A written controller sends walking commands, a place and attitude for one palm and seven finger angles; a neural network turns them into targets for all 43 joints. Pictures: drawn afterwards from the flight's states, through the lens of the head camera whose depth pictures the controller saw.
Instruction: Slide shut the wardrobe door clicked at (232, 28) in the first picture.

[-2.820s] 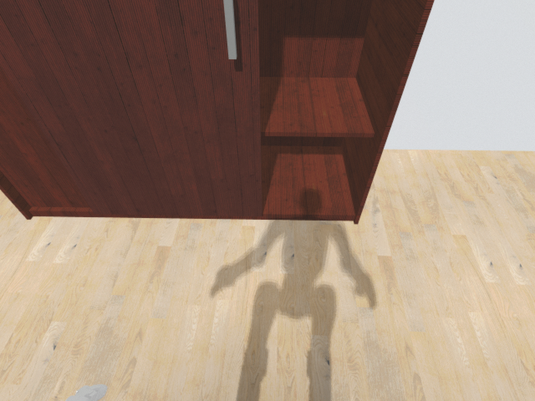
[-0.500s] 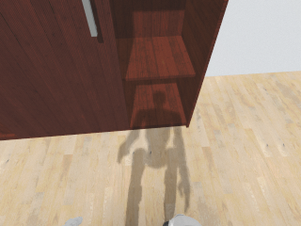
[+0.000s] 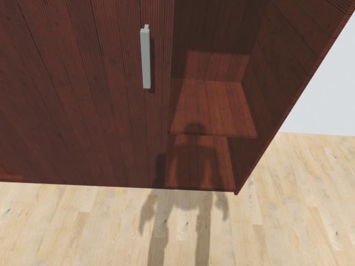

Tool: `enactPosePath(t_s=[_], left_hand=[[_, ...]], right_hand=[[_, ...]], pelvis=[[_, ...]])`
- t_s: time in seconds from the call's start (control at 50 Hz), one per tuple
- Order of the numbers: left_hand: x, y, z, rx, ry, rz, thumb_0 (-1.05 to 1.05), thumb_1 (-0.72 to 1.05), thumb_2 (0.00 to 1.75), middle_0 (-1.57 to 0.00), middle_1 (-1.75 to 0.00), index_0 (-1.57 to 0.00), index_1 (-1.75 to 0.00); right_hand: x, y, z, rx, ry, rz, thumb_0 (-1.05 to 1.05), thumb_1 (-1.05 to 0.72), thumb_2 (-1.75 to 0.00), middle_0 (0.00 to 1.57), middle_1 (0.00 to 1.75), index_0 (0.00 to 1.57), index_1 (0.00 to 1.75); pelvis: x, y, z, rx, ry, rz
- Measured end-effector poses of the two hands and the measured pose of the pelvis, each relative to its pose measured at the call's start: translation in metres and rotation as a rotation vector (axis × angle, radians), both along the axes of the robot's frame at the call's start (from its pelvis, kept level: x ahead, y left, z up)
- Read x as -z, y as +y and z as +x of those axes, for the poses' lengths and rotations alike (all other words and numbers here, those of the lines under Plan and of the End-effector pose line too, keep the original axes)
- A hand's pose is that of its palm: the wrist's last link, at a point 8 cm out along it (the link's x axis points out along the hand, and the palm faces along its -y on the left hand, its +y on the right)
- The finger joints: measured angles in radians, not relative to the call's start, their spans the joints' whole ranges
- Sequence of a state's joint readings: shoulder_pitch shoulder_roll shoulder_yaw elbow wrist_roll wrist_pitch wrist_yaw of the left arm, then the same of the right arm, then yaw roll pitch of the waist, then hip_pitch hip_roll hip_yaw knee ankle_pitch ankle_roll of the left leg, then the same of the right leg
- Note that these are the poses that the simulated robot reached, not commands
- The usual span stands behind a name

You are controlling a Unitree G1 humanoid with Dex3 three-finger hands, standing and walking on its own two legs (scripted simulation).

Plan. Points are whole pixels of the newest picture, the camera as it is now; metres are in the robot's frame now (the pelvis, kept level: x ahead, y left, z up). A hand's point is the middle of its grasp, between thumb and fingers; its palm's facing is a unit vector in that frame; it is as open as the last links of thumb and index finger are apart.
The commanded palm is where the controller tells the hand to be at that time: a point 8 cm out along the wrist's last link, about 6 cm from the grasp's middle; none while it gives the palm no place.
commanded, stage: take the last steps up to it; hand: left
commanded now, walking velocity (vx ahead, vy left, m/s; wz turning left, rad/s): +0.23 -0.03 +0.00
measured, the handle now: (146, 57) +0.63 +0.15 +0.15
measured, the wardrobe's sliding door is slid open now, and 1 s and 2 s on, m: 0.44 0.44 0.44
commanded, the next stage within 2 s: come to a stop and stand still in 0.16 s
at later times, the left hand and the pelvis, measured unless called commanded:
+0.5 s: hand (130, 234) +0.23 +0.14 -0.17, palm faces +0.05 -0.97 -0.24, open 7.2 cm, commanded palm none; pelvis +0.14 -0.04 -0.01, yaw +1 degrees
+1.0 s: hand out of the picture +0.10 +0.23 -0.18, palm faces +0.05 -0.98 -0.20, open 7.4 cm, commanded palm none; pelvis +0.13 +0.03 +0.01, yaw -1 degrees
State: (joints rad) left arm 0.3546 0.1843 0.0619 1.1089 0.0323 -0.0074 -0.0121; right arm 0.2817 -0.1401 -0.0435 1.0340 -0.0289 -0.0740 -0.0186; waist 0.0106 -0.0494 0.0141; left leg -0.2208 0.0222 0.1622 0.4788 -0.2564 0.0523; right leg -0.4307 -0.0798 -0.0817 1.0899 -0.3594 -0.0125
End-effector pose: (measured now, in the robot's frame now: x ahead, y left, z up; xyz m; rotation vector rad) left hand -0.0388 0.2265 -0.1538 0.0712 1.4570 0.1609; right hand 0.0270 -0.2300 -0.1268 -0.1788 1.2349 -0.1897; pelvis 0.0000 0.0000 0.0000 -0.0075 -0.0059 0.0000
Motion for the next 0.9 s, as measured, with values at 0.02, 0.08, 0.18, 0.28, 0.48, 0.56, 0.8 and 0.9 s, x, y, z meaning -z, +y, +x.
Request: enactPosePath(t_s=[0.02, 0.08, 0.18, 0.28, 0.48, 0.56, 0.8, 0.9], left_hand=[[-0.003, 0.001, 0.011, 0.002, -0.008, 0.002, 0.01, 0.91, 0.90, -0.19, -0.29, -0.20, -0.30], [-0.009, 0.002, 0.047, 0.010, -0.038, 0.011, 0.01, 0.91, 0.90, -0.19, -0.29, -0.19, -0.30], [-0.012, -0.004, 0.116, 0.042, -0.090, 0.034, 0.01, 0.92, 0.90, -0.19, -0.29, -0.19, -0.30], [-0.011, -0.017, 0.192, 0.094, -0.158, 0.069, 0.01, 0.93, 0.90, -0.19, -0.29, -0.19, -0.30], [-0.018, -0.042, 0.259, 0.066, -0.261, 0.107, -0.01, 0.94, 0.90, -0.20, -0.29, -0.20, -0.30], [-0.022, -0.031, 0.256, 0.057, -0.257, 0.114, -0.01, 0.93, 0.90, -0.20, -0.29, -0.20, -0.30], [0.003, 0.038, 0.201, 0.008, -0.170, 0.083, 0.00, 0.91, 0.90, -0.20, -0.29, -0.20, -0.30], [-0.003, 0.051, 0.167, -0.006, -0.073, 0.056, 0.00, 0.91, 0.90, -0.20, -0.29, -0.20, -0.30]], right_hand=[[0.000, 0.002, -0.003, 0.007, 0.030, 0.005, 0.00, -0.94, -0.89, 0.20, 0.30, 0.20, 0.30], [0.001, 0.009, -0.014, 0.032, 0.119, 0.028, 0.00, -0.94, -0.89, 0.20, 0.30, 0.20, 0.30], [0.008, 0.019, -0.024, 0.085, 0.246, 0.082, 0.00, -0.92, -0.89, 0.20, 0.30, 0.20, 0.30], [0.023, 0.016, -0.017, 0.132, 0.336, 0.137, 0.01, -0.91, -0.89, 0.20, 0.30, 0.20, 0.30], [0.037, -0.024, 0.095, 0.077, 0.242, 0.104, 0.01, -0.91, -0.89, 0.20, 0.30, 0.20, 0.30], [0.030, -0.033, 0.151, 0.025, 0.115, 0.067, 0.01, -0.91, -0.89, 0.20, 0.30, 0.20, 0.30], [-0.002, 0.006, 0.191, -0.072, -0.093, -0.032, 0.00, -0.91, -0.90, 0.20, 0.30, 0.19, 0.30], [-0.012, 0.027, 0.159, -0.051, 0.004, -0.034, 0.00, -0.92, -0.89, 0.20, 0.30, 0.20, 0.30]], pelvis=[[-0.002, 0.001, 0.007, 0.001, 0.003, 0.003], [-0.006, 0.002, 0.029, 0.001, 0.006, 0.008], [-0.005, -0.006, 0.065, 0.003, 0.001, 0.021], [0.006, -0.024, 0.107, 0.009, -0.010, 0.033], [0.008, -0.041, 0.145, -0.019, -0.013, 0.022], [0.005, -0.033, 0.141, -0.017, -0.008, 0.023], [0.009, 0.016, 0.125, -0.014, -0.017, -0.009], [-0.005, 0.025, 0.127, -0.006, 0.007, -0.017]])
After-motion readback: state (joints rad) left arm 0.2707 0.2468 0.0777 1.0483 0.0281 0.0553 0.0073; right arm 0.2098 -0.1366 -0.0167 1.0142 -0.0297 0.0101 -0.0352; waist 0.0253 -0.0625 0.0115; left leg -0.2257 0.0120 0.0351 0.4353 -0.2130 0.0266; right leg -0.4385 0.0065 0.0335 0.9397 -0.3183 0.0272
